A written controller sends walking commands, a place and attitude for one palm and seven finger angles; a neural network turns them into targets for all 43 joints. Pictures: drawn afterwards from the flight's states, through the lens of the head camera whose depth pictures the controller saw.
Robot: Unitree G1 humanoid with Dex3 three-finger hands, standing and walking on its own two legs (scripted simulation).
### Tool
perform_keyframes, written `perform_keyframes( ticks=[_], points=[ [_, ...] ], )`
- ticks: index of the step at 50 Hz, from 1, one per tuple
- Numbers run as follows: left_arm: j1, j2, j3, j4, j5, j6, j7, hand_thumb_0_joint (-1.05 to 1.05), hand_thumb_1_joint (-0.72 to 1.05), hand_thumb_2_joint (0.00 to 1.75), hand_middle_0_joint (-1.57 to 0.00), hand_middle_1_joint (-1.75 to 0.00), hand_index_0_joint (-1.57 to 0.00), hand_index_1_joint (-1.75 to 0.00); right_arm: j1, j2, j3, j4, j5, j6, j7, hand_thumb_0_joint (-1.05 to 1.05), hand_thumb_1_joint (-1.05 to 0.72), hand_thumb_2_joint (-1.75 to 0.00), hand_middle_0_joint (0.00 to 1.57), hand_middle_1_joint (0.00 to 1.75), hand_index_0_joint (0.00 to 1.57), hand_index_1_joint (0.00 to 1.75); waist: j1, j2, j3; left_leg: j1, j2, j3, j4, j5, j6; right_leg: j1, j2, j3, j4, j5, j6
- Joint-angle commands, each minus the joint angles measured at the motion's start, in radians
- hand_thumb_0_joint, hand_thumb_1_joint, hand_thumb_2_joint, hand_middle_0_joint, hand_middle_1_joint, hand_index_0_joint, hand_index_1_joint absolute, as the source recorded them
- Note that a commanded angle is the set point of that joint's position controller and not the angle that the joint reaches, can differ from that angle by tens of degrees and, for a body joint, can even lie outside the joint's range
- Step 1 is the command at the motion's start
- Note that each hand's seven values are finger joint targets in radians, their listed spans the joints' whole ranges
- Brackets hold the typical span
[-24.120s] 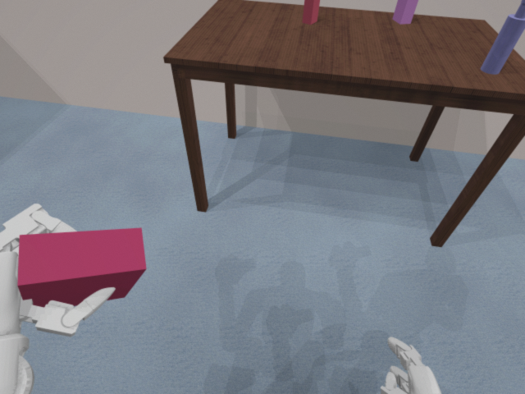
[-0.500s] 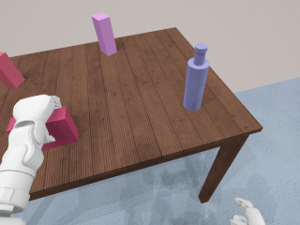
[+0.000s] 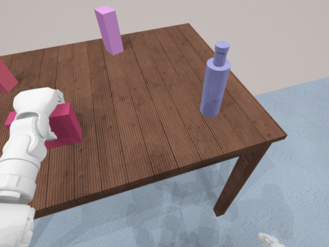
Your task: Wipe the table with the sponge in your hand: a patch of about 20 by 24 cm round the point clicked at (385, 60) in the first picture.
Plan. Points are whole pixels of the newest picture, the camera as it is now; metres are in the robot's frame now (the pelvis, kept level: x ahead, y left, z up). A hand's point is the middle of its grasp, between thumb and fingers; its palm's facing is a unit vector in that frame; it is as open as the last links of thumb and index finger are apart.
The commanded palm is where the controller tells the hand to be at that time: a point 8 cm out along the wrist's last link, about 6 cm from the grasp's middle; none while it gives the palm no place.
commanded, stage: wipe forward along the first lane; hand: left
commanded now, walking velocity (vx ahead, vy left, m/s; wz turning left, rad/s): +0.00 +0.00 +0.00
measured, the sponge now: (50, 132) +0.37 +0.34 +0.06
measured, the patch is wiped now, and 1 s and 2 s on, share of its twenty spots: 0.30 0.45 0.55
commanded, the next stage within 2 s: slide across to the middle lane in 0.18 s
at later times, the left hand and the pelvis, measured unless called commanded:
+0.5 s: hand (53, 108) +0.41 +0.33 +0.11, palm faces -0.09 +0.04 -1.00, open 9.1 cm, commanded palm +0.40 +0.32 +0.15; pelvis +0.01 +0.00 +0.00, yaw +0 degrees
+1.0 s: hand (76, 103) +0.43 +0.28 +0.11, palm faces -0.06 +0.01 -1.00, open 9.1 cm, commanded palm +0.42 +0.27 +0.17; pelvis +0.02 +0.00 +0.00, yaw +0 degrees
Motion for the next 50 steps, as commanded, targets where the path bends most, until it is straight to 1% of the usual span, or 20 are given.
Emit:
perform_keyframes(
  ticks=[1, 4, 9, 12, 14, 16, 19, 22, 24, 25, 27, 29, 31, 34, 37, 39, 43, 44, 47, 50],
  points=[
    [-0.302, 0.290, 0.074, -0.012, 0.034, -0.021, 0.024, 0.00, 0.10, 1.30, -1.20, -1.60, -1.20, -1.60, -0.022, -0.153, -0.050, -0.107, 0.002, -0.028, -0.017, 0.00, -0.90, -0.90, 0.20, 0.30, 0.20, 0.30, -0.020, -0.074, -0.223, 0.021, -0.002, 0.003, -0.033, 0.201, 0.003, 0.139, -0.015, 0.049, -0.031, 0.192, -0.020],
    [-0.325, 0.297, 0.076, -0.012, 0.046, -0.053, 0.027, 0.00, 0.10, 1.30, -1.20, -1.60, -1.20, -1.60, -0.004, -0.157, -0.055, -0.110, 0.000, -0.024, -0.012, 0.00, -0.90, -0.90, 0.20, 0.30, 0.20, 0.30, -0.018, -0.022, -0.245, 0.031, 0.002, -0.003, -0.025, 0.240, -0.005, 0.120, -0.010, 0.048, -0.025, 0.213, -0.029],
    [-0.362, 0.320, 0.093, 0.034, 0.053, -0.083, 0.050, 0.00, 0.10, 1.30, -1.20, -1.60, -1.20, -1.60, 0.030, -0.163, -0.063, -0.098, 0.002, -0.017, -0.007, 0.00, -0.90, -0.90, 0.20, 0.30, 0.20, 0.30, -0.026, -0.039, -0.236, 0.019, 0.006, -0.009, -0.018, 0.236, -0.007, 0.089, -0.006, 0.043, -0.019, 0.202, -0.029],
    [-0.412, 0.300, 0.063, 0.082, 0.058, -0.092, 0.067, 0.00, 0.10, 1.30, -1.20, -1.60, -1.20, -1.60, 0.052, -0.166, -0.067, -0.082, 0.003, -0.015, -0.006, 0.00, -0.90, -0.90, 0.20, 0.30, 0.20, 0.30, -0.052, -0.057, -0.218, 0.010, 0.006, -0.005, -0.008, 0.207, -0.002, 0.054, -0.007, 0.042, -0.014, 0.180, -0.023],
    [-0.396, 0.337, 0.098, 0.090, 0.062, -0.100, 0.075, 0.00, 0.10, 1.30, -1.20, -1.60, -1.20, -1.60, 0.058, -0.168, -0.070, -0.082, 0.002, -0.012, -0.005, 0.00, -0.90, -0.90, 0.20, 0.30, 0.20, 0.30, -0.030, -0.043, -0.252, 0.002, 0.004, -0.007, -0.011, 0.226, -0.006, 0.078, -0.006, 0.050, -0.013, 0.199, -0.029],
    [-0.432, 0.257, 0.031, 0.063, 0.053, -0.103, 0.080, 0.00, 0.10, 1.30, -1.20, -1.60, -1.20, -1.60, 0.064, -0.158, -0.075, -0.080, 0.005, -0.016, -0.002, 0.00, -0.90, -0.90, 0.20, 0.30, 0.20, 0.30, -0.051, -0.023, -0.268, 0.041, 0.009, -0.003, 0.001, 0.234, -0.004, 0.061, -0.008, 0.048, -0.010, 0.199, -0.024],
    [-0.451, 0.270, 0.042, 0.019, 0.036, -0.102, 0.084, 0.00, 0.10, 1.30, -1.20, -1.60, -1.20, -1.60, 0.061, -0.158, -0.077, -0.084, 0.007, -0.016, -0.001, 0.00, -0.90, -0.90, 0.20, 0.30, 0.20, 0.30, -0.046, -0.008, -0.309, 0.062, 0.012, -0.009, -0.002, 0.265, -0.006, 0.089, -0.006, 0.055, -0.017, 0.226, -0.027],
    [-0.442, 0.220, 0.019, 0.012, -0.006, -0.090, 0.088, 0.00, 0.10, 1.30, -1.20, -1.60, -1.20, -1.60, 0.046, -0.153, -0.077, -0.082, 0.014, -0.017, -0.005, 0.00, -0.90, -0.90, 0.20, 0.30, 0.20, 0.30, -0.058, -0.052, -0.287, 0.063, 0.012, -0.002, -0.011, 0.240, 0.003, 0.106, -0.011, 0.053, -0.027, 0.225, -0.015],
    [-0.486, 0.192, -0.008, -0.036, -0.027, -0.086, 0.085, 0.00, 0.10, 1.30, -1.20, -1.60, -1.20, -1.60, 0.028, -0.148, -0.071, -0.090, 0.019, -0.024, -0.006, 0.00, -0.90, -0.90, 0.20, 0.30, 0.20, 0.30, -0.059, -0.017, -0.271, 0.082, 0.015, -0.013, -0.029, 0.234, -0.001, 0.090, -0.010, 0.050, -0.039, 0.200, -0.018],
    [-0.474, 0.226, 0.020, -0.025, -0.020, -0.079, 0.091, 0.00, 0.10, 1.30, -1.20, -1.60, -1.20, -1.60, 0.032, -0.152, -0.073, -0.081, 0.017, -0.025, -0.006, 0.00, -0.90, -0.90, 0.20, 0.30, 0.20, 0.30, -0.053, -0.011, -0.274, 0.091, 0.016, -0.012, -0.030, 0.245, -0.002, 0.102, -0.009, 0.052, -0.036, 0.204, -0.020],
    [-0.492, 0.186, -0.018, -0.055, -0.016, -0.059, 0.094, 0.00, 0.10, 1.30, -1.20, -1.60, -1.20, -1.60, 0.021, -0.145, -0.071, -0.084, 0.017, -0.024, -0.004, 0.00, -0.90, -0.90, 0.20, 0.30, 0.20, 0.30, -0.056, -0.005, -0.284, 0.115, 0.013, -0.009, -0.031, 0.272, -0.005, 0.112, -0.009, 0.048, -0.040, 0.222, -0.020],
    [-0.520, 0.236, 0.018, -0.070, -0.010, -0.042, 0.098, 0.00, 0.10, 1.30, -1.20, -1.60, -1.20, -1.60, 0.006, -0.150, -0.065, -0.084, 0.016, -0.024, -0.005, 0.00, -0.90, -0.90, 0.20, 0.30, 0.20, 0.30, -0.047, 0.006, -0.281, 0.112, 0.016, -0.012, -0.047, 0.286, -0.010, 0.126, -0.009, 0.048, -0.048, 0.233, -0.025],
    [-0.526, 0.219, 0.010, -0.092, -0.006, -0.026, 0.106, 0.00, 0.10, 1.30, -1.20, -1.60, -1.20, -1.60, 0.000, -0.144, -0.066, -0.084, 0.014, -0.026, -0.002, 0.00, -0.90, -0.90, 0.20, 0.30, 0.20, 0.30, -0.045, -0.004, -0.302, 0.132, 0.015, -0.007, -0.044, 0.327, -0.012, 0.152, -0.011, 0.045, -0.040, 0.270, -0.024],
    [-0.485, 0.267, 0.069, -0.132, -0.009, 0.002, 0.118, 0.00, 0.10, 1.30, -1.20, -1.60, -1.20, -1.60, -0.023, -0.143, -0.064, -0.097, 0.009, -0.026, 0.002, 0.00, -0.90, -0.90, 0.20, 0.30, 0.20, 0.30, -0.015, 0.002, -0.353, 0.136, 0.014, -0.006, -0.049, 0.400, -0.020, 0.216, -0.011, 0.047, -0.037, 0.341, -0.028],
    [-0.459, 0.200, 0.024, -0.123, -0.003, 0.040, 0.122, 0.00, 0.10, 1.30, -1.20, -1.60, -1.20, -1.60, -0.036, -0.140, -0.059, -0.097, 0.009, -0.022, 0.010, 0.00, -0.90, -0.90, 0.20, 0.30, 0.20, 0.30, -0.020, -0.021, -0.325, 0.137, 0.017, 0.001, -0.055, 0.411, -0.024, 0.212, -0.013, 0.039, -0.033, 0.354, -0.023],
    [-0.446, 0.217, 0.043, -0.152, -0.004, 0.063, 0.125, 0.00, 0.10, 1.30, -1.20, -1.60, -1.20, -1.60, -0.060, -0.141, -0.054, -0.109, 0.008, -0.021, 0.013, 0.00, -0.90, -0.90, 0.20, 0.30, 0.20, 0.30, -0.004, -0.008, -0.337, 0.140, 0.017, -0.002, -0.060, 0.446, -0.028, 0.230, -0.012, 0.040, -0.036, 0.375, -0.028],
    [-0.501, 0.150, -0.028, -0.152, 0.009, 0.115, 0.119, 0.00, 0.10, 1.30, -1.20, -1.60, -1.20, -1.60, -0.063, -0.138, -0.054, -0.099, 0.010, -0.021, 0.013, 0.00, -0.90, -0.90, 0.20, 0.30, 0.20, 0.30, -0.036, -0.022, -0.336, 0.171, 0.016, 0.008, -0.049, 0.455, -0.021, 0.217, -0.017, 0.037, -0.035, 0.400, -0.020],
    [-0.512, 0.177, -0.003, -0.161, 0.003, 0.122, 0.114, 0.00, 0.10, 1.30, -1.20, -1.60, -1.20, -1.60, -0.069, -0.140, -0.052, -0.102, 0.011, -0.021, 0.012, 0.00, -0.90, -0.90, 0.20, 0.30, 0.20, 0.30, -0.031, -0.016, -0.336, 0.169, 0.014, -0.001, -0.054, 0.459, -0.024, 0.218, -0.013, 0.039, -0.039, 0.392, -0.024],
    [-0.559, 0.102, -0.083, -0.153, 0.005, 0.139, 0.094, 0.00, 0.10, 1.30, -1.20, -1.60, -1.20, -1.60, -0.066, -0.136, -0.050, -0.094, 0.013, -0.024, 0.008, 0.00, -0.90, -0.90, 0.20, 0.30, 0.20, 0.30, -0.057, -0.026, -0.327, 0.194, 0.012, 0.000, -0.044, 0.453, -0.023, 0.197, -0.016, 0.035, -0.038, 0.395, -0.020],
    [-0.556, 0.106, -0.073, -0.181, -0.004, 0.137, 0.079, 0.00, 0.10, 1.30, -1.20, -1.60, -1.20, -1.60, -0.069, -0.134, -0.051, -0.100, 0.009, -0.028, 0.005, 0.00, -0.90, -0.90, 0.20, 0.30, 0.20, 0.30, -0.049, -0.010, -0.369, 0.222, 0.011, 0.001, -0.031, 0.499, -0.022, 0.220, -0.018, 0.042, -0.029, 0.444, -0.023]
  ],
)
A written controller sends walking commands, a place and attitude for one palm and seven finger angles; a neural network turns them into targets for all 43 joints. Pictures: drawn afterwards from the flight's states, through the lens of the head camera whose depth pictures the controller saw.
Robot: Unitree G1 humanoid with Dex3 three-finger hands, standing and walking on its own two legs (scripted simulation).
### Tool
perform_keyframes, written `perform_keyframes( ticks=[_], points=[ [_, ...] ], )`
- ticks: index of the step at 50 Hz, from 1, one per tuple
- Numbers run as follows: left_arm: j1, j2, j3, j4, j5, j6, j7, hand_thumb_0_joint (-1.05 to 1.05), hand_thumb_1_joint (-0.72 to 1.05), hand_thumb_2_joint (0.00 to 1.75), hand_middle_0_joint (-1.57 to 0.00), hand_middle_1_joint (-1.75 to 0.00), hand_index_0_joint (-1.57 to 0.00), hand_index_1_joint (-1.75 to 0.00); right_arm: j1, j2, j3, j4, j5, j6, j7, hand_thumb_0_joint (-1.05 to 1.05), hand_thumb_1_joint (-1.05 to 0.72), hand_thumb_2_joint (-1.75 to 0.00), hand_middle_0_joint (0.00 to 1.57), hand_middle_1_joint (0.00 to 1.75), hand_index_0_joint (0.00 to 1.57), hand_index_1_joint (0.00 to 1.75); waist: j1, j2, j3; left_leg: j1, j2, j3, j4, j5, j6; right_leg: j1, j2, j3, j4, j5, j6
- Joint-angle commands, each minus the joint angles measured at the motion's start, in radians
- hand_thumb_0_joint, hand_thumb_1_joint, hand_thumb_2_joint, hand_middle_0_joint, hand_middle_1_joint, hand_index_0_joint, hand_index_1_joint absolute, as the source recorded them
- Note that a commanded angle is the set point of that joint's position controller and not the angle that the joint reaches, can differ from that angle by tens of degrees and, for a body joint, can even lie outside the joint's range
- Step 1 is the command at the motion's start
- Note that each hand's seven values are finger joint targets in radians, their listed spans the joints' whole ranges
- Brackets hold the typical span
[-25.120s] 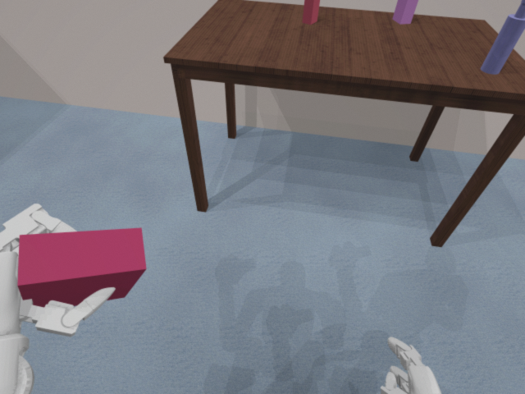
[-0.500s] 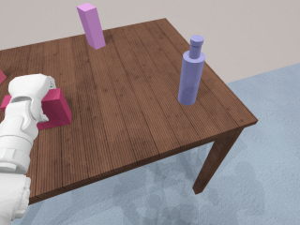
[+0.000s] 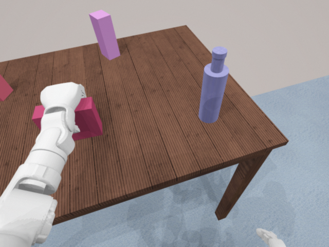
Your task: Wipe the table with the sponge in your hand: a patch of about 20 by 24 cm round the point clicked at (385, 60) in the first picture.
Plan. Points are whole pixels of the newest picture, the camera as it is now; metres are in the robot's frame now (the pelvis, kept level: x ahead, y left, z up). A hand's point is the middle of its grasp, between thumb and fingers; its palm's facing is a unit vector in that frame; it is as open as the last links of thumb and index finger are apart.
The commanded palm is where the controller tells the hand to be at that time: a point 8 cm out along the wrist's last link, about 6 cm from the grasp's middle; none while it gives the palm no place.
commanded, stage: wipe back along the middle lane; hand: left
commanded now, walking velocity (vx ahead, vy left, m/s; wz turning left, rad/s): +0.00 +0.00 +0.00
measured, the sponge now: (73, 125) +0.40 +0.29 +0.06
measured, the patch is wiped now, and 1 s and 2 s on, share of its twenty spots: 0.45 0.55 0.80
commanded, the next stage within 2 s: slide across to the third lane in 1.64 s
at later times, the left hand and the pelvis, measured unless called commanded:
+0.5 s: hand (77, 119) +0.39 +0.26 +0.10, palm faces -0.01 -0.02 -1.00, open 9.1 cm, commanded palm +0.35 +0.25 +0.14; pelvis +0.00 -0.01 +0.00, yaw -1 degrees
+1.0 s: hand (78, 132) +0.35 +0.24 +0.10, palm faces +0.03 -0.03 -1.00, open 9.1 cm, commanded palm +0.31 +0.23 +0.14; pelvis +0.00 +0.00 +0.00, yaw -1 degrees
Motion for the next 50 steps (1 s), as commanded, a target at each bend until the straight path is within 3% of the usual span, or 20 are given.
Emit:
perform_keyframes(
  ticks=[1, 3, 9, 12, 14, 16, 19, 20, 23, 24, 26, 28, 34, 37, 39, 41, 44, 47, 49, 50],
  points=[
    [-0.430, 0.237, 0.073, -0.199, 0.011, 0.001, 0.016, 0.00, 0.10, 1.30, -1.20, -1.60, -1.20, -1.60, -0.036, -0.139, -0.043, -0.101, -0.003, -0.033, -0.018, 0.00, -0.90, -0.90, 0.20, 0.30, 0.20, 0.30, -0.032, -0.048, -0.365, 0.160, 0.013, 0.006, 0.031, 0.508, -0.021, 0.181, -0.017, 0.038, 0.024, 0.475, -0.023],
    [-0.361, 0.179, 0.040, -0.208, 0.007, 0.005, 0.005, 0.00, 0.10, 1.30, -1.20, -1.60, -1.20, -1.60, -0.044, -0.134, -0.042, -0.114, -0.003, -0.029, -0.015, 0.00, -0.90, -0.90, 0.20, 0.30, 0.20, 0.30, -0.022, -0.046, -0.358, 0.159, 0.014, 0.006, 0.031, 0.526, -0.023, 0.182, -0.019, 0.033, 0.028, 0.483, -0.021],
    [-0.208, 0.224, 0.114, -0.258, 0.003, 0.022, 0.015, 0.00, 0.10, 1.30, -1.20, -1.60, -1.20, -1.60, -0.081, -0.139, -0.035, -0.141, -0.006, -0.018, -0.002, 0.00, -0.90, -0.90, 0.20, 0.30, 0.20, 0.30, 0.019, -0.067, -0.328, 0.110, 0.015, 0.007, 0.018, 0.535, -0.021, 0.221, -0.019, 0.043, 0.033, 0.519, -0.024],
    [-0.191, 0.199, 0.091, -0.245, 0.007, 0.048, 0.022, 0.00, 0.10, 1.30, -1.20, -1.60, -1.20, -1.60, -0.088, -0.140, -0.032, -0.135, -0.002, -0.014, -0.001, 0.00, -0.90, -0.90, 0.20, 0.30, 0.20, 0.30, 0.007, -0.105, -0.278, 0.082, 0.011, 0.019, 0.009, 0.454, -0.012, 0.211, -0.020, 0.045, 0.027, 0.493, -0.019],
    [-0.182, 0.212, 0.100, -0.259, 0.001, 0.068, 0.023, 0.00, 0.10, 1.30, -1.20, -1.60, -1.20, -1.60, -0.109, -0.142, -0.029, -0.143, 0.001, -0.009, -0.002, 0.00, -0.90, -0.90, 0.20, 0.30, 0.20, 0.30, 0.016, -0.078, -0.262, 0.069, 0.009, 0.017, -0.007, 0.406, -0.009, 0.207, -0.020, 0.051, 0.017, 0.441, -0.024],
    [-0.164, 0.167, 0.064, -0.262, -0.003, 0.084, 0.019, 0.00, 0.10, 1.30, -1.20, -1.60, -1.20, -1.60, -0.113, -0.137, -0.029, -0.145, 0.003, -0.012, -0.001, 0.00, -0.90, -0.90, 0.20, 0.30, 0.20, 0.30, 0.009, -0.089, -0.260, 0.079, 0.009, 0.019, 0.000, 0.409, -0.006, 0.204, -0.021, 0.044, 0.022, 0.449, -0.021],
    [-0.078, 0.198, 0.101, -0.284, -0.014, 0.100, 0.011, 0.00, 0.10, 1.30, -1.20, -1.60, -1.20, -1.60, -0.131, -0.141, -0.027, -0.156, 0.006, -0.011, 0.001, 0.00, -0.90, -0.90, 0.20, 0.30, 0.20, 0.30, 0.027, -0.076, -0.279, 0.074, 0.005, 0.017, 0.001, 0.404, -0.003, 0.228, -0.020, 0.060, 0.024, 0.457, -0.023],
    [-0.093, 0.148, 0.054, -0.299, -0.014, 0.101, 0.006, 0.00, 0.10, 1.30, -1.20, -1.60, -1.20, -1.60, -0.132, -0.134, -0.026, -0.161, 0.006, -0.012, 0.001, 0.00, -0.90, -0.90, 0.20, 0.30, 0.20, 0.30, 0.014, -0.086, -0.270, 0.079, 0.007, 0.020, 0.005, 0.405, -0.003, 0.218, -0.022, 0.051, 0.028, 0.457, -0.020],
    [-0.017, 0.129, 0.049, -0.341, -0.027, 0.108, -0.004, 0.00, 0.10, 1.30, -1.20, -1.60, -1.20, -1.60, -0.141, -0.133, -0.028, -0.173, 0.008, -0.015, 0.005, 0.00, -0.90, -0.90, 0.20, 0.30, 0.20, 0.30, 0.021, -0.092, -0.272, 0.090, 0.007, 0.017, 0.010, 0.410, -0.001, 0.218, -0.020, 0.056, 0.028, 0.466, -0.020],
    [0.014, 0.153, 0.078, -0.335, -0.032, 0.113, -0.005, 0.00, 0.10, 1.30, -1.20, -1.60, -1.20, -1.60, -0.147, -0.136, -0.027, -0.178, 0.008, -0.015, 0.005, 0.00, -0.90, -0.90, 0.20, 0.30, 0.20, 0.30, 0.030, -0.095, -0.262, 0.077, 0.008, 0.014, 0.008, 0.395, 0.000, 0.217, -0.018, 0.059, 0.028, 0.451, -0.022],
    [0.042, 0.118, 0.051, -0.340, -0.036, 0.115, -0.009, 0.00, 0.10, 1.30, -1.20, -1.60, -1.20, -1.60, -0.149, -0.132, -0.024, -0.180, 0.011, -0.018, 0.005, 0.00, -0.90, -0.90, 0.20, 0.30, 0.20, 0.30, 0.024, -0.111, -0.236, 0.068, 0.007, 0.017, 0.009, 0.378, 0.001, 0.207, -0.018, 0.055, 0.032, 0.444, -0.018],
    [0.033, 0.081, 0.016, -0.368, -0.036, 0.126, -0.012, 0.00, 0.10, 1.30, -1.20, -1.60, -1.20, -1.60, -0.159, -0.130, -0.025, -0.183, 0.012, -0.017, 0.006, 0.00, -0.90, -0.90, 0.20, 0.30, 0.20, 0.30, 0.017, -0.112, -0.217, 0.075, 0.010, 0.015, 0.007, 0.371, -0.001, 0.183, -0.018, 0.051, 0.027, 0.423, -0.018],
    [0.074, 0.095, 0.034, -0.441, -0.042, 0.151, -0.009, 0.00, 0.10, 1.30, -1.20, -1.60, -1.20, -1.60, -0.189, -0.131, -0.021, -0.195, 0.011, -0.018, 0.007, 0.00, -0.90, -0.90, 0.20, 0.30, 0.20, 0.30, 0.030, -0.098, -0.214, 0.084, 0.011, 0.009, 0.005, 0.352, -0.003, 0.176, -0.016, 0.063, 0.027, 0.393, -0.023],
    [0.069, 0.038, -0.018, -0.461, -0.045, 0.171, -0.013, 0.00, 0.10, 1.30, -1.20, -1.60, -1.20, -1.60, -0.201, -0.121, -0.016, -0.199, 0.014, -0.019, 0.007, 0.00, -0.90, -0.90, 0.20, 0.30, 0.20, 0.30, 0.022, -0.104, -0.191, 0.092, 0.013, 0.007, 0.003, 0.340, -0.004, 0.159, -0.016, 0.053, 0.023, 0.365, -0.021],
    [0.070, 0.073, 0.007, -0.481, -0.039, 0.182, -0.011, 0.00, 0.10, 1.30, -1.20, -1.60, -1.20, -1.60, -0.211, -0.127, -0.014, -0.202, 0.012, -0.017, 0.006, 0.00, -0.90, -0.90, 0.20, 0.30, 0.20, 0.30, 0.031, -0.089, -0.204, 0.095, 0.013, 0.001, -0.001, 0.331, -0.007, 0.159, -0.013, 0.063, 0.025, 0.343, -0.027],
    [0.078, 0.011, -0.041, -0.497, -0.045, 0.191, -0.013, 0.00, 0.10, 1.30, -1.20, -1.60, -1.20, -1.60, -0.221, -0.115, -0.010, -0.210, 0.013, -0.021, 0.008, 0.00, -0.90, -0.90, 0.20, 0.30, 0.20, 0.30, 0.028, -0.097, -0.199, 0.101, 0.013, 0.003, 0.001, 0.334, -0.006, 0.158, -0.016, 0.050, 0.027, 0.342, -0.024],
    [0.134, 0.057, 0.005, -0.530, -0.045, 0.198, -0.013, 0.00, 0.10, 1.30, -1.20, -1.60, -1.20, -1.60, -0.232, -0.121, -0.009, -0.216, 0.010, -0.022, 0.010, 0.00, -0.90, -0.90, 0.20, 0.30, 0.20, 0.30, 0.045, -0.098, -0.226, 0.106, 0.012, -0.002, 0.005, 0.355, -0.008, 0.183, -0.014, 0.071, 0.037, 0.377, -0.028],
    [0.163, -0.012, -0.048, -0.555, -0.054, 0.208, -0.018, 0.00, 0.10, 1.30, -1.20, -1.60, -1.20, -1.60, -0.241, -0.110, -0.004, -0.220, 0.012, -0.025, 0.014, 0.00, -0.90, -0.90, 0.20, 0.30, 0.20, 0.30, 0.038, -0.118, -0.203, 0.106, 0.015, 0.002, 0.006, 0.365, -0.009, 0.180, -0.016, 0.057, 0.039, 0.388, -0.023],
    [0.203, 0.031, -0.004, -0.594, -0.055, 0.215, -0.015, 0.00, 0.10, 1.30, -1.20, -1.60, -1.20, -1.60, -0.255, -0.115, -0.006, -0.226, 0.009, -0.026, 0.019, 0.00, -0.90, -0.90, 0.20, 0.30, 0.20, 0.30, 0.055, -0.109, -0.213, 0.111, 0.015, -0.005, 0.004, 0.371, -0.011, 0.186, -0.012, 0.075, 0.040, 0.388, -0.029],
    [0.216, 0.003, -0.026, -0.613, -0.057, 0.218, -0.013, 0.00, 0.10, 1.30, -1.20, -1.60, -1.20, -1.60, -0.257, -0.107, -0.003, -0.233, 0.010, -0.029, 0.021, 0.00, -0.90, -0.90, 0.20, 0.30, 0.20, 0.30, 0.052, -0.114, -0.221, 0.113, 0.016, -0.001, 0.008, 0.378, -0.011, 0.197, -0.015, 0.062, 0.048, 0.394, -0.025]
  ],
)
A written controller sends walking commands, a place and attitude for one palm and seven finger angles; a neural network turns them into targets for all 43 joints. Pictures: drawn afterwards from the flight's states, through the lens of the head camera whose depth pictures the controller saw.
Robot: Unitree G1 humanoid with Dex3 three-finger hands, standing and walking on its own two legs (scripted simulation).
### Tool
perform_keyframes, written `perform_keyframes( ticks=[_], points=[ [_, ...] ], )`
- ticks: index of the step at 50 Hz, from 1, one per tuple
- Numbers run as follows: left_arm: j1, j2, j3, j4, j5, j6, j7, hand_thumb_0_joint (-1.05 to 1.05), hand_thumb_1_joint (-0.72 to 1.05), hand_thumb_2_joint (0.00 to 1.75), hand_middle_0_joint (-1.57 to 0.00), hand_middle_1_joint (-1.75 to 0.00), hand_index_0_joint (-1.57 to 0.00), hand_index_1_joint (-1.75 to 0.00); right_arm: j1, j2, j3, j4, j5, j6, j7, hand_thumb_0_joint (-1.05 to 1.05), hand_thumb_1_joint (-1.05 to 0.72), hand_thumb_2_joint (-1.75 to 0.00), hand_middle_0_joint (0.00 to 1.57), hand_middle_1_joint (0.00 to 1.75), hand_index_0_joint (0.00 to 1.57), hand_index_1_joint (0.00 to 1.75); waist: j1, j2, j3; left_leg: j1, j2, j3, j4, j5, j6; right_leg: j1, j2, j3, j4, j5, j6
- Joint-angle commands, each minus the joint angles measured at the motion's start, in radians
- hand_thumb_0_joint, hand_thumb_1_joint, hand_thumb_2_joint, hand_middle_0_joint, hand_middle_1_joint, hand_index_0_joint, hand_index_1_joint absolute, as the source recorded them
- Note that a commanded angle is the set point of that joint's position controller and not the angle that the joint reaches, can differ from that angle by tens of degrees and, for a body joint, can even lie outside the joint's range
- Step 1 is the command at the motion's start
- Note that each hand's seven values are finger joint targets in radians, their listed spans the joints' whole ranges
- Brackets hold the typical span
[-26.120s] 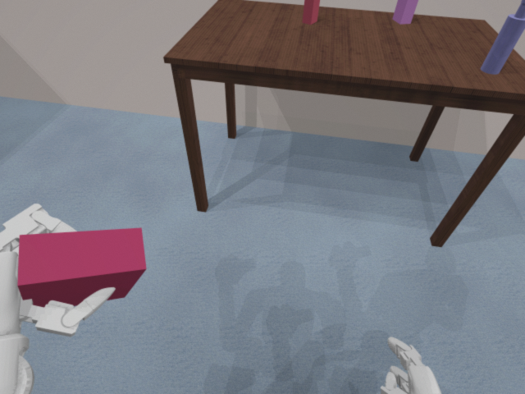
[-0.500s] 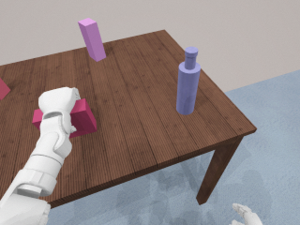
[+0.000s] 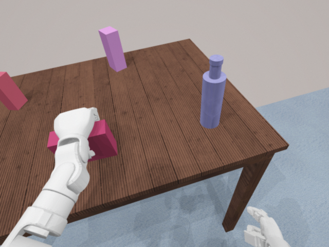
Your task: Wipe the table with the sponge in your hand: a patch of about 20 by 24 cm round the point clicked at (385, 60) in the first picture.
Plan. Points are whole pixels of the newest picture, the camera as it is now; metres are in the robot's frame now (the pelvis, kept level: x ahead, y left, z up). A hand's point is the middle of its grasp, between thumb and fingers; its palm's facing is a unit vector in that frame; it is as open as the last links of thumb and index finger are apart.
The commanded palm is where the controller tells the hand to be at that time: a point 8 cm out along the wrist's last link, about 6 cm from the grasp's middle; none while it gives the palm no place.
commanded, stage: wipe back along the middle lane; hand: left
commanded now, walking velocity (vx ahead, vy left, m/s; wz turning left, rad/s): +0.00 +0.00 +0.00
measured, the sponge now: (88, 147) +0.34 +0.26 +0.06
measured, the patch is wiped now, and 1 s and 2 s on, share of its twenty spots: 0.55 0.80 0.85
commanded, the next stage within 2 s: slide across to the third lane in 0.64 s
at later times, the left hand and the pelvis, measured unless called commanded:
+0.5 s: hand (87, 155) +0.29 +0.22 +0.10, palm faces +0.10 -0.08 -0.99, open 9.1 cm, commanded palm +0.24 +0.21 +0.14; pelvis -0.01 -0.01 +0.00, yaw -1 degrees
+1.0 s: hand (94, 165) +0.26 +0.19 +0.10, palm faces +0.06 -0.08 -0.99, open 9.0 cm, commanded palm +0.24 +0.17 +0.16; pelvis -0.03 -0.02 +0.00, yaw -1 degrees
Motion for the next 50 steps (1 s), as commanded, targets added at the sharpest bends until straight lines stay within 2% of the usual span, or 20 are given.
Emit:
perform_keyframes(
  ticks=[1, 3, 4, 7, 9, 10, 12, 14, 16, 19, 21, 24, 29, 32, 34, 35, 36, 39, 47, 50],
  points=[
    [-0.094, 0.066, 0.031, -0.155, -0.034, 0.014, -0.016, 0.00, 0.10, 1.30, -1.20, -1.60, -1.20, -1.60, -0.180, -0.107, -0.034, -0.168, 0.002, -0.054, -0.001, 0.00, -0.90, -0.90, 0.20, 0.30, 0.20, 0.30, 0.005, -0.153, -0.200, 0.050, 0.012, -0.022, -0.003, 0.405, -0.007, 0.149, -0.019, 0.039, 0.003, 0.430, -0.019],
    [-0.091, 0.051, 0.014, -0.192, -0.035, 0.025, -0.018, 0.00, 0.10, 1.30, -1.20, -1.60, -1.20, -1.60, -0.187, -0.107, -0.033, -0.170, -0.001, -0.055, 0.002, 0.00, -0.90, -0.90, 0.20, 0.30, 0.20, 0.30, 0.005, -0.140, -0.196, 0.056, 0.013, -0.022, -0.005, 0.410, -0.007, 0.146, -0.019, 0.043, 0.001, 0.438, -0.019],
    [-0.072, 0.097, 0.058, -0.208, -0.035, 0.033, -0.015, 0.00, 0.10, 1.30, -1.20, -1.60, -1.20, -1.60, -0.197, -0.112, -0.033, -0.173, -0.001, -0.054, 0.004, 0.00, -0.90, -0.90, 0.20, 0.30, 0.20, 0.30, 0.012, -0.151, -0.193, 0.051, 0.014, -0.028, -0.008, 0.395, -0.006, 0.148, -0.014, 0.060, -0.001, 0.425, -0.022],
    [-0.042, 0.042, 0.009, -0.223, -0.035, 0.048, -0.017, 0.00, 0.10, 1.30, -1.20, -1.60, -1.20, -1.60, -0.202, -0.103, -0.027, -0.171, 0.001, -0.059, 0.007, 0.00, -0.90, -0.90, 0.20, 0.30, 0.20, 0.30, 0.005, -0.166, -0.161, 0.049, 0.015, -0.023, -0.009, 0.396, -0.008, 0.140, -0.016, 0.046, 0.001, 0.426, -0.018],
    [-0.022, 0.093, 0.055, -0.258, -0.028, 0.060, -0.012, 0.00, 0.10, 1.30, -1.20, -1.60, -1.20, -1.60, -0.220, -0.109, -0.028, -0.176, -0.001, -0.058, 0.009, 0.00, -0.90, -0.90, 0.20, 0.30, 0.20, 0.30, 0.019, -0.147, -0.177, 0.051, 0.014, -0.028, -0.012, 0.389, -0.009, 0.149, -0.010, 0.073, 0.004, 0.415, -0.025],
    [-0.030, 0.041, 0.008, -0.281, -0.031, 0.067, -0.014, 0.00, 0.10, 1.30, -1.20, -1.60, -1.20, -1.60, -0.221, -0.098, -0.026, -0.183, 0.000, -0.061, 0.010, 0.00, -0.90, -0.90, 0.20, 0.30, 0.20, 0.30, 0.013, -0.146, -0.183, 0.055, 0.011, -0.017, -0.004, 0.398, -0.003, 0.159, -0.019, 0.055, 0.006, 0.434, -0.019],
    [0.007, 0.031, 0.000, -0.273, -0.030, 0.073, -0.014, 0.00, 0.10, 1.30, -1.20, -1.60, -1.20, -1.60, -0.221, -0.097, -0.023, -0.176, 0.001, -0.064, 0.013, 0.00, -0.90, -0.90, 0.20, 0.30, 0.20, 0.30, 0.011, -0.149, -0.153, 0.052, 0.013, -0.020, -0.007, 0.402, -0.008, 0.148, -0.014, 0.056, 0.008, 0.436, -0.020],
    [0.062, 0.094, 0.062, -0.314, -0.028, 0.076, -0.010, 0.00, 0.10, 1.30, -1.20, -1.60, -1.20, -1.60, -0.237, -0.103, -0.026, -0.181, -0.001, -0.066, 0.017, 0.00, -0.90, -0.90, 0.20, 0.30, 0.20, 0.30, 0.028, -0.149, -0.185, 0.054, 0.010, -0.022, -0.005, 0.395, -0.006, 0.172, -0.008, 0.089, 0.012, 0.446, -0.025],
    [0.101, 0.022, 0.001, -0.335, -0.036, 0.079, -0.012, 0.00, 0.10, 1.30, -1.20, -1.60, -1.20, -1.60, -0.236, -0.088, -0.023, -0.188, 0.002, -0.071, 0.022, 0.00, -0.90, -0.90, 0.20, 0.30, 0.20, 0.30, 0.022, -0.153, -0.169, 0.054, 0.011, -0.017, 0.000, 0.410, -0.006, 0.172, -0.014, 0.067, 0.019, 0.461, -0.019],
    [0.147, 0.083, 0.059, -0.378, -0.034, 0.089, -0.008, 0.00, 0.10, 1.30, -1.20, -1.60, -1.20, -1.60, -0.254, -0.095, -0.024, -0.188, -0.001, -0.070, 0.028, 0.00, -0.90, -0.90, 0.20, 0.30, 0.20, 0.30, 0.035, -0.145, -0.161, 0.048, 0.011, -0.021, -0.004, 0.385, -0.006, 0.173, -0.005, 0.099, 0.016, 0.446, -0.024],
    [0.151, 0.020, 0.000, -0.386, -0.033, 0.095, -0.008, 0.00, 0.10, 1.30, -1.20, -1.60, -1.20, -1.60, -0.254, -0.083, -0.020, -0.190, 0.002, -0.071, 0.030, 0.00, -0.90, -0.90, 0.20, 0.30, 0.20, 0.30, 0.026, -0.147, -0.136, 0.043, 0.012, -0.016, -0.007, 0.377, -0.005, 0.162, -0.011, 0.079, 0.016, 0.426, -0.020],
    [0.181, 0.060, 0.036, -0.435, -0.027, 0.104, -0.003, 0.00, 0.10, 1.30, -1.20, -1.60, -1.20, -1.60, -0.271, -0.089, -0.023, -0.194, -0.001, -0.070, 0.035, 0.00, -0.90, -0.90, 0.20, 0.30, 0.20, 0.30, 0.036, -0.146, -0.146, 0.046, 0.013, -0.024, -0.011, 0.360, -0.004, 0.163, 0.000, 0.102, 0.014, 0.398, -0.025],
    [0.166, 0.053, 0.019, -0.447, -0.017, 0.120, -0.002, 0.00, 0.10, 1.30, -1.20, -1.60, -1.20, -1.60, -0.287, -0.085, -0.018, -0.189, -0.001, -0.068, 0.030, 0.00, -0.90, -0.90, 0.20, 0.30, 0.20, 0.30, 0.031, -0.144, -0.100, 0.040, 0.011, -0.019, -0.023, 0.291, 0.001, 0.132, 0.002, 0.109, -0.005, 0.312, -0.023],
    [0.217, 0.004, -0.024, -0.450, -0.026, 0.116, -0.003, 0.00, 0.10, 1.30, -1.20, -1.60, -1.20, -1.60, -0.282, -0.079, -0.017, -0.193, -0.001, -0.072, 0.034, 0.00, -0.90, -0.90, 0.20, 0.30, 0.20, 0.30, 0.032, -0.150, -0.099, 0.035, 0.006, -0.013, -0.017, 0.298, 0.003, 0.148, -0.006, 0.095, 0.002, 0.330, -0.017],
    [0.242, 0.070, 0.041, -0.471, -0.026, 0.117, 0.000, 0.00, 0.10, 1.30, -1.20, -1.60, -1.20, -1.60, -0.297, -0.084, -0.016, -0.193, -0.001, -0.072, 0.034, 0.00, -0.90, -0.90, 0.20, 0.30, 0.20, 0.30, 0.044, -0.148, -0.110, 0.030, 0.007, -0.018, -0.022, 0.271, 0.002, 0.154, 0.003, 0.125, -0.002, 0.294, -0.021],
    [0.205, 0.020, -0.012, -0.484, -0.022, 0.119, -0.003, 0.00, 0.10, 1.30, -1.20, -1.60, -1.20, -1.60, -0.297, -0.077, -0.016, -0.199, -0.003, -0.073, 0.033, 0.00, -0.90, -0.90, 0.20, 0.30, 0.20, 0.30, 0.033, -0.150, -0.114, 0.028, 0.004, -0.007, -0.015, 0.270, 0.006, 0.156, -0.007, 0.111, -0.001, 0.296, -0.015],
    [0.232, 0.027, -0.003, -0.452, -0.027, 0.118, -0.002, 0.00, 0.10, 1.30, -1.20, -1.60, -1.20, -1.60, -0.291, -0.076, -0.014, -0.191, 0.001, -0.074, 0.031, 0.00, -0.90, -0.90, 0.20, 0.30, 0.20, 0.30, 0.031, -0.163, -0.075, 0.021, 0.006, -0.010, -0.020, 0.255, 0.005, 0.138, -0.005, 0.112, -0.009, 0.273, -0.015],
    [0.167, 0.067, 0.025, -0.497, -0.017, 0.123, 0.000, 0.00, 0.10, 1.30, -1.20, -1.60, -1.20, -1.60, -0.304, -0.084, -0.018, -0.190, -0.006, -0.072, 0.025, 0.00, -0.90, -0.90, 0.20, 0.30, 0.20, 0.30, 0.032, -0.144, -0.093, 0.029, 0.004, -0.011, -0.026, 0.226, 0.009, 0.132, 0.000, 0.138, -0.023, 0.237, -0.018],
    [-0.014, -0.001, -0.079, -0.469, -0.007, 0.122, -0.015, 0.00, 0.10, 1.30, -1.20, -1.60, -1.20, -1.60, -0.299, -0.077, -0.016, -0.172, -0.007, -0.081, 0.008, 0.00, -0.90, -0.90, 0.20, 0.30, 0.20, 0.30, 0.006, -0.132, -0.094, 0.051, 0.001, -0.008, -0.036, 0.200, 0.019, 0.120, -0.011, 0.113, -0.045, 0.186, -0.013],
    [-0.100, 0.028, -0.065, -0.497, 0.002, 0.111, -0.015, 0.00, 0.10, 1.30, -1.20, -1.60, -1.20, -1.60, -0.308, -0.075, -0.018, -0.177, -0.009, -0.088, 0.006, 0.00, -0.90, -0.90, 0.20, 0.30, 0.20, 0.30, 0.009, -0.139, -0.134, 0.056, -0.001, -0.007, -0.035, 0.189, 0.020, 0.136, -0.015, 0.121, -0.050, 0.162, -0.014]
  ],
)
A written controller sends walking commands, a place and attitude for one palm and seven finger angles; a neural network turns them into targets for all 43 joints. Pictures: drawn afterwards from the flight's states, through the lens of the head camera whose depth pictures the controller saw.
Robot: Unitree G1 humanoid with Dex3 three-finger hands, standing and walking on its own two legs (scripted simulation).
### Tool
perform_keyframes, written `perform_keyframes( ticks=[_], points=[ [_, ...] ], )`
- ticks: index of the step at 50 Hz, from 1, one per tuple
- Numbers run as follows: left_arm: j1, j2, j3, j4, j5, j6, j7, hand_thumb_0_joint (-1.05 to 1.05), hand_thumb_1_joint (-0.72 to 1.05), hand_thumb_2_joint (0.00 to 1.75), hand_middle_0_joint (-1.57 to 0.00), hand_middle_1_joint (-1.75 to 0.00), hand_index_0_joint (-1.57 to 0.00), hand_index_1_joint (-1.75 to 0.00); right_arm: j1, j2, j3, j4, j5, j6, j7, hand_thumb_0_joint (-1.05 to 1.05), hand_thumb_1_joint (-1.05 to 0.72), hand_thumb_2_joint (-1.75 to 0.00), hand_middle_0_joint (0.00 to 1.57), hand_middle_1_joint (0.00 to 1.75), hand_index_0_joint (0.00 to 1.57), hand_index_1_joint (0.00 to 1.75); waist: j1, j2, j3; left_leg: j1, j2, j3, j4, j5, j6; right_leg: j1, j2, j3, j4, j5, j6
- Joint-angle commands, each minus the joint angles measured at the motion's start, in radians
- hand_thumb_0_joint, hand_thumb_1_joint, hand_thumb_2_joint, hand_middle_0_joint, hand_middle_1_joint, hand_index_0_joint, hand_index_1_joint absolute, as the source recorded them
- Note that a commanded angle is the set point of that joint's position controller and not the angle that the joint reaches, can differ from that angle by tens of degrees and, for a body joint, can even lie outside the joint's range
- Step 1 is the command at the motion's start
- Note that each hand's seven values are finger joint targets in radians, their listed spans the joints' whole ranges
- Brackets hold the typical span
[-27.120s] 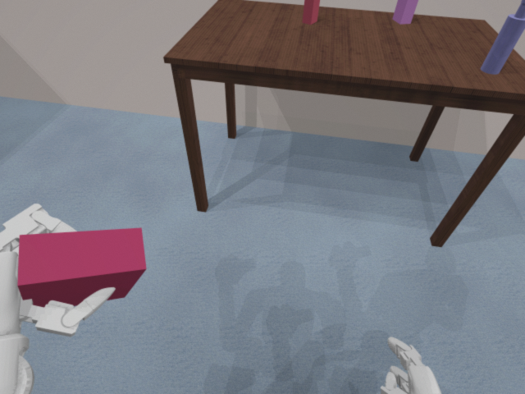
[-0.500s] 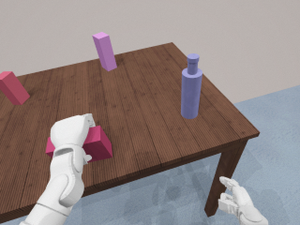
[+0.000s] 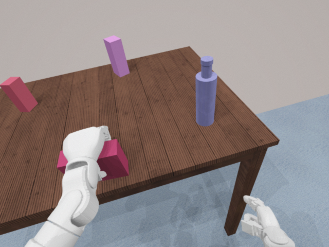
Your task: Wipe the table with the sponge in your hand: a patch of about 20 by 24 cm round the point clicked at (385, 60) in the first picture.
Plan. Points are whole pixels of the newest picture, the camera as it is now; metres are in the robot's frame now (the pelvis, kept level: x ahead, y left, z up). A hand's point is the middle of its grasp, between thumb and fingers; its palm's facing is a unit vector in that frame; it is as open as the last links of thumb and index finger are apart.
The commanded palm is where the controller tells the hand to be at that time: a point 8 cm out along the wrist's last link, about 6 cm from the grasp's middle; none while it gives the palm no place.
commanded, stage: slide across to the third lane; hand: left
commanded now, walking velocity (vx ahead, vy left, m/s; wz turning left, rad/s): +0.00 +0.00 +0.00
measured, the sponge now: (98, 166) +0.28 +0.23 +0.06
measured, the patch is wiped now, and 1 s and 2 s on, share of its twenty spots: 0.80 0.85 0.90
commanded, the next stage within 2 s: wipe forward along the third lane in 0.38 s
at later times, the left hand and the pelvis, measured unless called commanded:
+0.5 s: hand (121, 147) +0.31 +0.16 +0.11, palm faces +0.07 -0.13 -0.99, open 9.0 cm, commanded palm +0.29 +0.16 +0.17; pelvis +0.00 -0.01 +0.00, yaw -1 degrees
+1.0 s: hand (120, 136) +0.35 +0.18 +0.10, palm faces +0.02 -0.07 -1.00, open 9.0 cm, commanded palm +0.33 +0.18 +0.15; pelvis +0.00 -0.02 +0.00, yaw -1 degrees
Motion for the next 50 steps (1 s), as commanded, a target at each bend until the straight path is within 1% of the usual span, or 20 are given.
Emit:
perform_keyframes(
  ticks=[1, 4, 7, 9, 11, 14, 17, 19, 22, 26, 29, 30, 32, 34, 37, 39, 42, 44, 46, 50],
  points=[
    [-0.302, 0.044, 0.016, -0.130, -0.012, -0.038, 0.009, 0.00, 0.10, 1.30, -1.20, -1.60, -1.20, -1.60, -0.246, -0.070, -0.024, -0.178, 0.002, -0.067, -0.010, 0.00, -0.90, -0.90, 0.20, 0.30, 0.20, 0.30, -0.020, -0.169, -0.158, -0.009, -0.021, -0.016, -0.034, 0.179, 0.047, 0.089, -0.033, 0.106, -0.085, 0.173, 0.015],
    [-0.331, 0.076, 0.049, -0.170, -0.014, -0.047, 0.017, 0.00, 0.10, 1.30, -1.20, -1.60, -1.20, -1.60, -0.256, -0.071, -0.026, -0.182, 0.000, -0.066, -0.007, 0.00, -0.90, -0.90, 0.20, 0.30, 0.20, 0.30, -0.009, -0.156, -0.195, 0.005, -0.019, -0.020, -0.045, 0.183, 0.042, 0.110, -0.028, 0.122, -0.088, 0.178, 0.012],
    [-0.300, 0.007, 0.002, -0.142, -0.022, -0.051, 0.030, 0.00, 0.10, 1.30, -1.20, -1.60, -1.20, -1.60, -0.245, -0.063, -0.028, -0.173, -0.001, -0.066, 0.006, 0.00, -0.90, -0.90, 0.20, 0.30, 0.20, 0.30, -0.007, -0.171, -0.197, 0.009, -0.018, -0.014, -0.043, 0.231, 0.038, 0.131, -0.031, 0.094, -0.077, 0.257, 0.012],
    [-0.318, 0.074, 0.061, -0.145, -0.015, -0.034, 0.043, 0.00, 0.10, 1.30, -1.20, -1.60, -1.20, -1.60, -0.265, -0.068, -0.028, -0.170, -0.001, -0.060, 0.011, 0.00, -0.90, -0.90, 0.20, 0.30, 0.20, 0.30, 0.003, -0.156, -0.188, 0.004, -0.016, -0.015, -0.053, 0.218, 0.034, 0.131, -0.026, 0.122, -0.088, 0.235, 0.008],
    [-0.353, 0.039, 0.034, -0.126, -0.015, -0.023, 0.051, 0.00, 0.10, 1.30, -1.20, -1.60, -1.20, -1.60, -0.264, -0.061, -0.027, -0.164, -0.001, -0.058, 0.014, 0.00, -0.90, -0.90, 0.20, 0.30, 0.20, 0.30, -0.004, -0.184, -0.181, 0.001, -0.018, -0.003, -0.045, 0.231, 0.036, 0.134, -0.032, 0.109, -0.090, 0.256, 0.012],
    [-0.364, 0.086, 0.075, -0.143, -0.015, -0.006, 0.056, 0.00, 0.10, 1.30, -1.20, -1.60, -1.20, -1.60, -0.278, -0.067, -0.025, -0.166, -0.001, -0.045, 0.014, 0.00, -0.90, -0.90, 0.20, 0.30, 0.20, 0.30, 0.001, -0.170, -0.183, 0.001, -0.018, -0.003, -0.052, 0.222, 0.034, 0.140, -0.027, 0.141, -0.098, 0.242, 0.009],
    [-0.401, 0.008, -0.004, -0.117, -0.019, 0.005, 0.048, 0.00, 0.10, 1.30, -1.20, -1.60, -1.20, -1.60, -0.274, -0.061, -0.021, -0.161, 0.003, -0.038, 0.015, 0.00, -0.90, -0.90, 0.20, 0.30, 0.20, 0.30, -0.018, -0.155, -0.170, 0.002, -0.017, 0.003, -0.052, 0.226, 0.035, 0.130, -0.035, 0.122, -0.099, 0.248, 0.014],
    [-0.414, 0.040, 0.017, -0.146, -0.013, 0.009, 0.048, 0.00, 0.10, 1.30, -1.20, -1.60, -1.20, -1.60, -0.283, -0.062, -0.025, -0.169, 0.004, -0.036, 0.019, 0.00, -0.90, -0.90, 0.20, 0.30, 0.20, 0.30, -0.014, -0.133, -0.187, 0.015, -0.019, 0.001, -0.050, 0.222, 0.035, 0.129, -0.029, 0.147, -0.104, 0.232, 0.008],
    [-0.434, -0.011, -0.034, -0.088, -0.011, 0.015, 0.045, 0.00, 0.10, 1.30, -1.20, -1.60, -1.20, -1.60, -0.271, -0.060, -0.023, -0.157, 0.004, -0.034, 0.020, 0.00, -0.90, -0.90, 0.20, 0.30, 0.20, 0.30, -0.026, -0.165, -0.182, 0.006, -0.019, 0.004, -0.045, 0.228, 0.037, 0.130, -0.035, 0.128, -0.099, 0.257, 0.014],
    [-0.479, -0.002, -0.025, -0.031, -0.004, 0.023, 0.052, 0.00, 0.10, 1.30, -1.20, -1.60, -1.20, -1.60, -0.274, -0.057, -0.021, -0.152, 0.006, -0.032, 0.018, 0.00, -0.90, -0.90, 0.20, 0.30, 0.20, 0.30, -0.025, -0.182, -0.185, -0.006, -0.020, 0.009, -0.045, 0.209, 0.036, 0.127, -0.038, 0.125, -0.100, 0.232, 0.015],
    [-0.473, 0.096, 0.077, -0.002, -0.001, 0.026, 0.066, 0.00, 0.10, 1.30, -1.20, -1.60, -1.20, -1.60, -0.274, -0.068, -0.023, -0.146, 0.003, -0.025, 0.010, 0.00, -0.90, -0.90, 0.20, 0.30, 0.20, 0.30, -0.009, -0.180, -0.216, -0.018, -0.023, 0.007, -0.048, 0.205, 0.032, 0.155, -0.034, 0.157, -0.100, 0.239, 0.012],
    [-0.521, 0.040, 0.026, 0.002, 0.002, 0.029, 0.067, 0.00, 0.10, 1.30, -1.20, -1.60, -1.20, -1.60, -0.280, -0.059, -0.020, -0.153, 0.003, -0.028, 0.009, 0.00, -0.90, -0.90, 0.20, 0.30, 0.20, 0.30, -0.016, -0.188, -0.231, -0.025, -0.028, 0.018, -0.039, 0.209, 0.036, 0.164, -0.045, 0.139, -0.094, 0.259, 0.019],
    [-0.511, 0.038, 0.028, 0.082, 0.001, 0.034, 0.068, 0.00, 0.10, 1.30, -1.20, -1.60, -1.20, -1.60, -0.266, -0.063, -0.019, -0.135, 0.006, -0.027, 0.004, 0.00, -0.90, -0.90, 0.20, 0.30, 0.20, 0.30, -0.027, -0.204, -0.191, -0.043, -0.024, 0.017, -0.042, 0.192, 0.032, 0.146, -0.046, 0.147, -0.102, 0.253, 0.023],
    [-0.500, 0.114, 0.098, 0.096, 0.006, 0.039, 0.072, 0.00, 0.10, 1.30, -1.20, -1.60, -1.20, -1.60, -0.273, -0.073, -0.021, -0.136, 0.004, -0.025, 0.000, 0.00, -0.90, -0.90, 0.20, 0.30, 0.20, 0.30, -0.011, -0.187, -0.202, -0.044, -0.029, 0.013, -0.042, 0.187, 0.031, 0.150, -0.041, 0.172, -0.107, 0.235, 0.018],
    [-0.536, 0.032, 0.019, 0.153, 0.014, 0.045, 0.061, 0.00, 0.10, 1.30, -1.20, -1.60, -1.20, -1.60, -0.259, -0.068, -0.019, -0.132, 0.009, -0.030, -0.002, 0.00, -0.90, -0.90, 0.20, 0.30, 0.20, 0.30, -0.031, -0.172, -0.201, -0.050, -0.029, 0.017, -0.035, 0.200, 0.032, 0.140, -0.047, 0.144, -0.091, 0.276, 0.022],
    [-0.528, 0.098, 0.082, 0.154, 0.006, 0.041, 0.055, 0.00, 0.10, 1.30, -1.20, -1.60, -1.20, -1.60, -0.254, -0.078, -0.022, -0.137, 0.007, -0.029, -0.005, 0.00, -0.90, -0.90, 0.20, 0.30, 0.20, 0.30, -0.020, -0.160, -0.223, -0.057, -0.031, 0.009, -0.035, 0.195, 0.033, 0.151, -0.044, 0.164, -0.089, 0.272, 0.018],
    [-0.531, 0.065, 0.056, 0.189, -0.005, 0.019, 0.045, 0.00, 0.10, 1.30, -1.20, -1.60, -1.20, -1.60, -0.237, -0.076, -0.022, -0.138, 0.007, -0.035, -0.015, 0.00, -0.90, -0.90, 0.20, 0.30, 0.20, 0.30, -0.034, -0.189, -0.219, -0.073, -0.031, 0.014, -0.024, 0.195, 0.035, 0.153, -0.054, 0.149, -0.081, 0.303, 0.028],
    [-0.542, 0.123, 0.108, 0.229, 0.003, 0.005, 0.044, 0.00, 0.10, 1.30, -1.20, -1.60, -1.20, -1.60, -0.224, -0.085, -0.023, -0.130, 0.004, -0.033, -0.024, 0.00, -0.90, -0.90, 0.20, 0.30, 0.20, 0.30, -0.035, -0.202, -0.200, -0.083, -0.031, 0.008, -0.028, 0.165, 0.033, 0.128, -0.049, 0.173, -0.098, 0.246, 0.026],
    [-0.567, 0.066, 0.058, 0.241, 0.004, -0.006, 0.043, 0.00, 0.10, 1.30, -1.20, -1.60, -1.20, -1.60, -0.212, -0.080, -0.026, -0.135, 0.007, -0.035, -0.029, 0.00, -0.90, -0.90, 0.20, 0.30, 0.20, 0.30, -0.044, -0.207, -0.205, -0.081, -0.031, 0.014, -0.024, 0.165, 0.036, 0.119, -0.052, 0.147, -0.093, 0.244, 0.029],
    [-0.597, 0.104, 0.093, 0.282, 0.007, -0.030, 0.049, 0.00, 0.10, 1.30, -1.20, -1.60, -1.20, -1.60, -0.190, -0.089, -0.029, -0.128, 0.004, -0.035, -0.040, 0.00, -0.90, -0.90, 0.20, 0.30, 0.20, 0.30, -0.044, -0.214, -0.237, -0.101, -0.031, 0.017, -0.016, 0.162, 0.033, 0.134, -0.059, 0.153, -0.085, 0.271, 0.033]
  ],
)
